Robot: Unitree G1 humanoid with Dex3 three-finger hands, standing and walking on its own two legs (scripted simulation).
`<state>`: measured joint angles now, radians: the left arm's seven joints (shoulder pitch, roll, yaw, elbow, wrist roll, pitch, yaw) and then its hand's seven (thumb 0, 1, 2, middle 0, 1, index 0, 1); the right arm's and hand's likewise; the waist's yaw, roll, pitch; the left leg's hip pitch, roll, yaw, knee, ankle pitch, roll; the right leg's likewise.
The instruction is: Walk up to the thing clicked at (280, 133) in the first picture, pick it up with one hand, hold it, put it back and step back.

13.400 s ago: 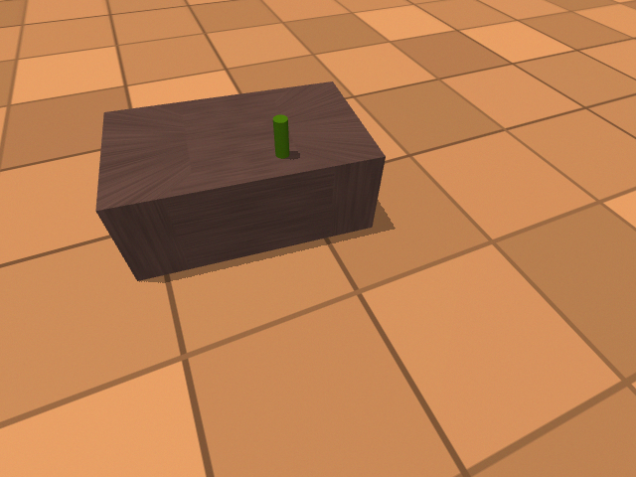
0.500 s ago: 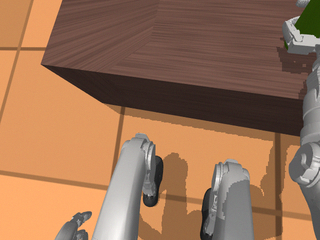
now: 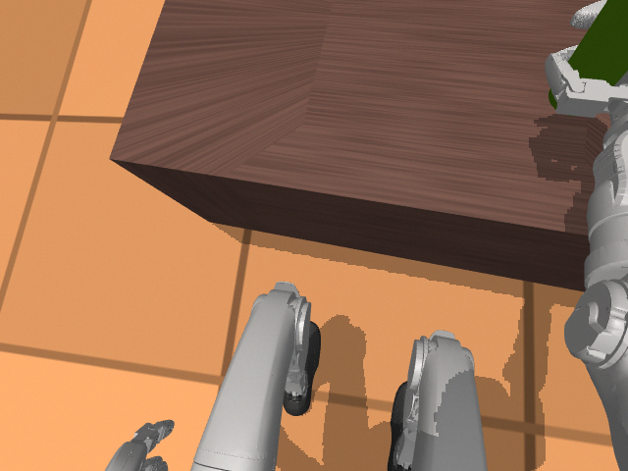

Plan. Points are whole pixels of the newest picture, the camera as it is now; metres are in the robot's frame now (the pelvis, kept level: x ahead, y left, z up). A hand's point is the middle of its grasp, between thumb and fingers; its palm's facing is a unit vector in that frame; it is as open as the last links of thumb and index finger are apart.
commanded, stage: settle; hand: right
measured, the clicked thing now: (610, 47) +0.58 -0.18 +0.04
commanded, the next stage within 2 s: lift in 0.32 s
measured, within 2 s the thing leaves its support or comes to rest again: neither
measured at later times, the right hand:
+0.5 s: hand (588, 50) +0.57 -0.16 +0.05, palm faces +0.08 +1.00 -0.02, open 6.9 cm
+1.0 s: hand out of the picture +0.52 -0.16 +0.12, palm faces +0.11 +0.99 -0.02, open 6.9 cm
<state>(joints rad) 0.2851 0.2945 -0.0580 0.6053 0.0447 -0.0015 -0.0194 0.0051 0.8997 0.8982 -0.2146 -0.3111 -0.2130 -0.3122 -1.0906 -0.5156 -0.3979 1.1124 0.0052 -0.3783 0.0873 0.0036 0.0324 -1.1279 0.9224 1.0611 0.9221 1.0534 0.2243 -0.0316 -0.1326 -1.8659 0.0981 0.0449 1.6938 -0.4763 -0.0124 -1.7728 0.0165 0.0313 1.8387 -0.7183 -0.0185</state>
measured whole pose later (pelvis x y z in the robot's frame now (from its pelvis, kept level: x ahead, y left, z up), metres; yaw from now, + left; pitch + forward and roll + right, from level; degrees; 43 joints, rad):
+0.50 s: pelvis +0.01 +0.01 +0.03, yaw +0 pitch +36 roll +2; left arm 0.28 0.29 -0.05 0.62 0.04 -0.01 -0.01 0.01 0.90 0.90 -0.21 -0.31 -0.21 -0.31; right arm -1.03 -0.48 -0.41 1.11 0.03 -0.40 0.10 0.00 0.03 -1.12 0.92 1.07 0.92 1.06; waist 0.21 -0.03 -0.14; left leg -1.76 0.08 0.05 1.61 -0.47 0.00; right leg -1.66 0.00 0.04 1.74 -0.71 0.00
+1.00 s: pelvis +0.02 +0.01 +0.09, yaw +0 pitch +29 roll +2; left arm 0.26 0.25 -0.01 0.67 0.02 -0.04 0.01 0.01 0.89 0.91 -0.21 -0.30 -0.20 -0.30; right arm -0.75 -0.34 -0.34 0.88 0.08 -0.37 0.04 0.00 0.03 -1.12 0.91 1.07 0.91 1.06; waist 0.14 -0.02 -0.15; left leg -1.46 0.06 0.06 1.39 -0.44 0.00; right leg -1.36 -0.02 0.03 1.51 -0.66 0.00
